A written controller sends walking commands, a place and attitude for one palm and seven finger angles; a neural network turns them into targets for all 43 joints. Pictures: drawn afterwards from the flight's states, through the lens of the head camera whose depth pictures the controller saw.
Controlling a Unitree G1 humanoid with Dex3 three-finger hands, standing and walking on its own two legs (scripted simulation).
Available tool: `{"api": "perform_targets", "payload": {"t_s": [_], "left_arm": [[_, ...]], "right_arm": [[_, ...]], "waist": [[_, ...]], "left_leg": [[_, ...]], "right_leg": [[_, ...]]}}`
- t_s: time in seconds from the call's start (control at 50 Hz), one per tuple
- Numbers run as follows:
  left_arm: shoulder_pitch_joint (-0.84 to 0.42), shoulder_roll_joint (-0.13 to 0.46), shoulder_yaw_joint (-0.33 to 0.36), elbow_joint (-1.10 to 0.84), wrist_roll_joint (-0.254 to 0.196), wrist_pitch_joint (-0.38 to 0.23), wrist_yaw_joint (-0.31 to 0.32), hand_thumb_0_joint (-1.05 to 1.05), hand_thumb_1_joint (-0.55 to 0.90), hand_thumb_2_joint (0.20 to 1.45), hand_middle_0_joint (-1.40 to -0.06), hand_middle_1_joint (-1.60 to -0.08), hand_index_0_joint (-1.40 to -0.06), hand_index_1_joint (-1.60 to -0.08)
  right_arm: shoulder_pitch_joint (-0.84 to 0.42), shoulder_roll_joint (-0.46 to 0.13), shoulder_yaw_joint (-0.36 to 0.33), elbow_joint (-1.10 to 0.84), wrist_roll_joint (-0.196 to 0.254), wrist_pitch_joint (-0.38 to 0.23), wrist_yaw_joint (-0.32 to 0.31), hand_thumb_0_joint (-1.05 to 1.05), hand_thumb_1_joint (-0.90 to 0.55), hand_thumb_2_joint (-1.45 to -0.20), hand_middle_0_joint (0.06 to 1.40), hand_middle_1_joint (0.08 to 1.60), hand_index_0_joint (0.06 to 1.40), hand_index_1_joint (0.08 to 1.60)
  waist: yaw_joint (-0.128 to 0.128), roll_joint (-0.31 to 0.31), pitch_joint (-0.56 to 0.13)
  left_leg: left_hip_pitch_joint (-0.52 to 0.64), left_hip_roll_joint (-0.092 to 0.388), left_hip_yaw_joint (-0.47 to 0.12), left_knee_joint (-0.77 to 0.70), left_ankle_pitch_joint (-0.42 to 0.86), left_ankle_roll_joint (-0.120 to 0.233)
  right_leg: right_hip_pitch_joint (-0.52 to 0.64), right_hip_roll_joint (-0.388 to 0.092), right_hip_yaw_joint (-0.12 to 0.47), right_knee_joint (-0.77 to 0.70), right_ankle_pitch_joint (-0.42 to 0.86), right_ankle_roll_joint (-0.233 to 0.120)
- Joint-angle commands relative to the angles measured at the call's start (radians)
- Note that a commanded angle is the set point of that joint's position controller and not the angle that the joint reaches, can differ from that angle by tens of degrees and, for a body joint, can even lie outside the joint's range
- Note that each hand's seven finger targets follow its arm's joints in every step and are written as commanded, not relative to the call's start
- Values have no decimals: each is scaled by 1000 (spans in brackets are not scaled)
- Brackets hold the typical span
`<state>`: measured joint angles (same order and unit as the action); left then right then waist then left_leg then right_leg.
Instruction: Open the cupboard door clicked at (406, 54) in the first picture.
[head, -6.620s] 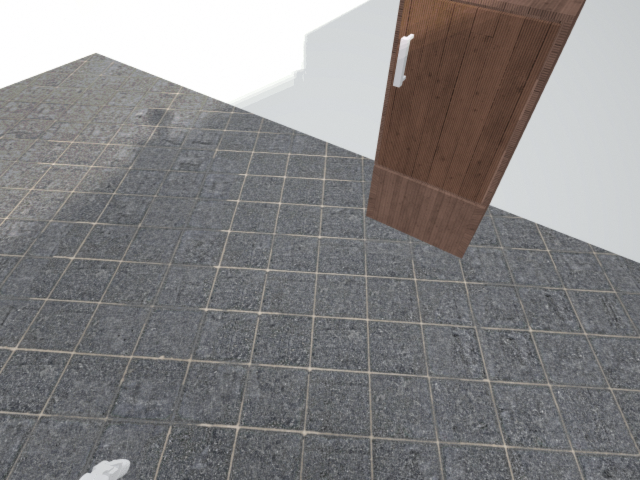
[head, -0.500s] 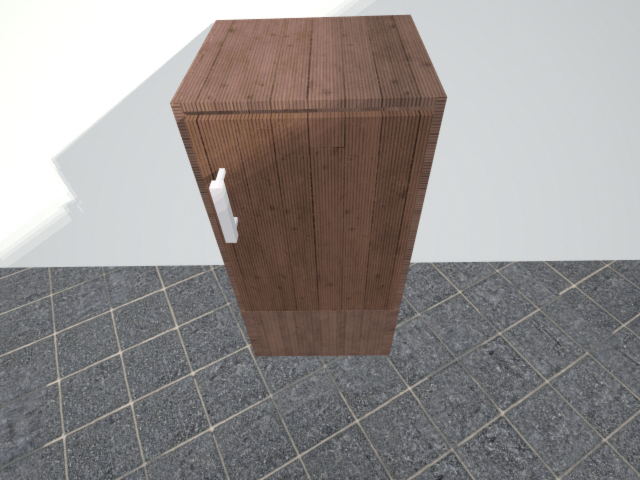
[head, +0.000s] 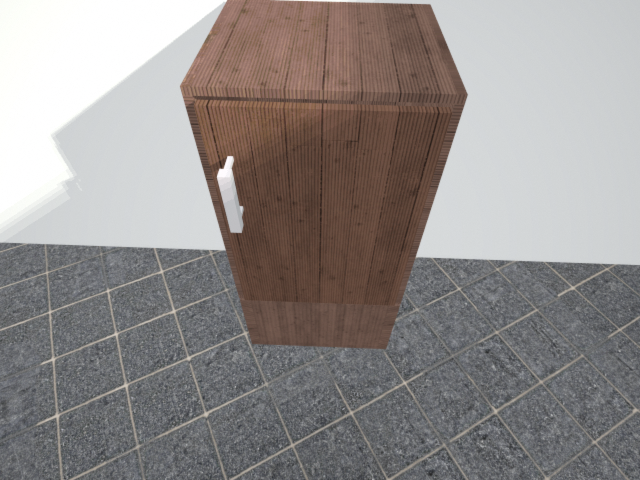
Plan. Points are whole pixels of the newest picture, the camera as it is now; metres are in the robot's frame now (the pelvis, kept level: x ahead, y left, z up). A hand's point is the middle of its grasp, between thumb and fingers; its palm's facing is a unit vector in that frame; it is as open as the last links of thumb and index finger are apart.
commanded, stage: look again from close up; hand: left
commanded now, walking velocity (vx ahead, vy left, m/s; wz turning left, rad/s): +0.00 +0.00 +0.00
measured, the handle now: (233, 195) +0.59 +0.21 -0.03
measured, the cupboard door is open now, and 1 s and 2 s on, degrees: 0 0 0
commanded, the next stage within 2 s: shuffle to correct the standing spot in 0.42 s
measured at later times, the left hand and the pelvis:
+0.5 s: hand out of the picture +0.01 +0.23 -0.18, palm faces +0.00 -0.98 -0.22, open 7.3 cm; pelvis -0.01 +0.04 +0.00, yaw -1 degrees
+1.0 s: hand out of the picture -0.01 +0.16 -0.19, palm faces +0.07 -0.99 -0.15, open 7.3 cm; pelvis +0.06 +0.01 -0.01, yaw +0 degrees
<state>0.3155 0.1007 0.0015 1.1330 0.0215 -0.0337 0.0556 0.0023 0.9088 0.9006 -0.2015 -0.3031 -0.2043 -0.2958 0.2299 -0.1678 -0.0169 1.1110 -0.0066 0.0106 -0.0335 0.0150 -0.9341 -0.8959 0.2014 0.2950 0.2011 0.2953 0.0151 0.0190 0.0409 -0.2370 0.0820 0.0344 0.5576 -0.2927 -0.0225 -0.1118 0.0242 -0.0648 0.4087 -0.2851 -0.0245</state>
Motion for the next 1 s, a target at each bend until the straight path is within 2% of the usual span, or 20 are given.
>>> {"api": "perform_targets", "payload": {"t_s": [0.0,0.06,0.08,0.1,0.14,0.22,0.32,0.5,0.54,0.62,0.66,0.74,0.78,0.8,0.82,0.84,0.88,0.92,0.96,0.98], "left_arm": [[43,171,21,-69,7,-26,5,0,900,900,-200,-300,-200,-300],[39,130,18,-95,-3,-9,2,0,900,900,-200,-300,-200,-300],[50,123,21,-99,-4,-2,3,0,900,900,-200,-300,-200,-300],[39,132,19,-97,-2,5,0,0,900,900,-200,-300,-200,-300],[37,141,18,-97,-2,15,-8,0,900,900,-200,-300,-200,-300],[25,154,15,-101,-2,21,-15,0,900,900,-200,-300,-200,-300],[15,171,16,-106,-2,25,-20,0,900,900,-200,-300,-200,-300],[10,188,15,-95,-4,18,-21,0,900,900,-200,-300,-200,-300],[26,164,12,-81,-1,24,-23,0,900,900,-200,-300,-200,-300],[25,150,15,-90,12,35,-36,0,900,900,-200,-300,-200,-300],[32,148,19,-95,15,32,-44,0,900,900,-200,-300,-200,-300],[102,153,31,-79,10,20,-50,0,900,900,-200,-300,-200,-300],[172,198,45,-54,9,14,-43,0,900,900,-200,-300,-200,-300],[218,225,55,-41,8,9,-36,0,900,900,-200,-300,-200,-300],[262,217,54,-29,10,1,-31,0,900,900,-200,-300,-200,-300],[263,195,48,-28,15,-5,-24,0,900,900,-200,-300,-200,-300],[226,182,44,-36,19,-9,-11,0,900,900,-200,-300,-200,-300],[161,177,35,-57,16,-10,-6,0,900,900,-200,-300,-200,-300],[99,176,30,-70,0,-4,-5,0,900,900,-200,-300,-200,-300],[107,177,31,-79,-10,-2,-6,0,900,900,-200,-300,-200,-300]], "right_arm": [[81,-20,-5,-93,-3,-26,12,0,-900,-900,200,300,200,300],[122,-79,-9,-90,-11,-50,9,0,-900,-900,200,300,200,300],[112,-98,-7,-100,-13,-48,5,0,-900,-900,200,300,200,300],[87,-90,-5,-98,-11,-47,4,0,-900,-900,200,300,200,300],[67,-88,-1,-111,-10,-42,2,0,-900,-900,200,300,200,300],[70,-98,2,-109,-11,-42,4,0,-900,-900,200,300,200,300],[74,-121,1,-103,-12,-46,5,0,-900,-900,200,300,200,300],[80,-122,2,-79,-7,-53,4,0,-900,-900,200,300,200,300],[100,-109,3,-62,-10,-47,4,0,-900,-900,200,300,200,300],[115,-145,-17,-65,-17,-31,3,0,-900,-900,200,300,200,300],[123,-150,-25,-67,-18,-29,0,0,-900,-900,200,300,200,300],[99,-127,-24,-83,-18,-38,0,0,-900,-900,200,300,200,300],[55,-76,-13,-103,-15,-46,3,0,-900,-900,200,300,200,300],[18,-49,-8,-127,-17,-48,7,0,-900,-900,200,300,200,300],[-45,-52,-10,-147,-18,-49,9,0,-900,-900,200,300,200,300],[-60,-50,-11,-154,-16,-51,9,0,-900,-900,200,300,200,300],[-64,-18,-2,-146,-8,-51,14,0,-900,-900,200,300,200,300],[-28,1,9,-129,1,-48,15,0,-900,-900,200,300,200,300],[123,-9,10,-65,4,-54,6,0,-900,-900,200,300,200,300],[180,-77,-4,-53,0,-59,-4,0,-900,-900,200,300,200,300]], "waist": [[-48,-86,-44],[-31,15,-76],[-21,12,-64],[-16,71,-31],[-8,50,40],[-5,-2,60],[-3,24,32],[-7,-2,-25],[-12,14,-27],[-24,58,72],[-24,67,71],[5,8,31],[30,-187,20],[46,-285,33],[77,-265,49],[66,-212,62],[42,-84,61],[4,-85,24],[-66,-95,-56],[-73,-17,-130]], "left_leg": [[-8,-27,8,7,-2,21],[53,51,-75,-76,321,57],[30,64,-81,-78,311,69],[9,53,-88,-97,293,69],[-41,43,-99,-137,199,74],[-57,35,-109,-181,101,79],[-46,41,-128,-223,62,85],[26,31,-90,-181,218,80],[36,47,-102,-204,89,88],[-3,113,-204,-284,-185,132],[13,136,-228,-272,-186,153],[-88,79,-115,-120,-63,124],[-242,-36,50,111,-56,75],[-352,-72,97,239,-197,54],[-429,-62,71,375,-305,55],[-462,-42,37,451,-305,56],[-425,-29,29,380,-285,49],[-239,-44,46,156,-141,37],[82,-83,73,-71,225,37],[239,7,-13,-51,562,79]], "right_leg": [[-43,-209,123,-14,512,-63],[-76,-111,67,67,217,-18],[-81,-96,67,55,137,-16],[-86,-96,62,59,98,-13],[-108,-90,69,42,40,-10],[-112,-94,67,33,8,-4],[-101,-97,58,41,7,1],[-82,-118,73,29,102,4],[-101,-102,47,47,-10,4],[-218,-59,2,129,-140,-5],[-251,-53,2,150,-141,-11],[-114,-92,75,63,-88,-37],[34,-202,237,-33,38,-92],[92,-289,341,-81,176,-145],[122,-338,385,-92,365,-199],[135,-351,374,-74,524,-230],[132,-332,285,-14,736,-214],[48,-271,187,33,807,-159],[-68,-176,95,161,767,-72],[-142,-128,74,250,607,-19]]}}
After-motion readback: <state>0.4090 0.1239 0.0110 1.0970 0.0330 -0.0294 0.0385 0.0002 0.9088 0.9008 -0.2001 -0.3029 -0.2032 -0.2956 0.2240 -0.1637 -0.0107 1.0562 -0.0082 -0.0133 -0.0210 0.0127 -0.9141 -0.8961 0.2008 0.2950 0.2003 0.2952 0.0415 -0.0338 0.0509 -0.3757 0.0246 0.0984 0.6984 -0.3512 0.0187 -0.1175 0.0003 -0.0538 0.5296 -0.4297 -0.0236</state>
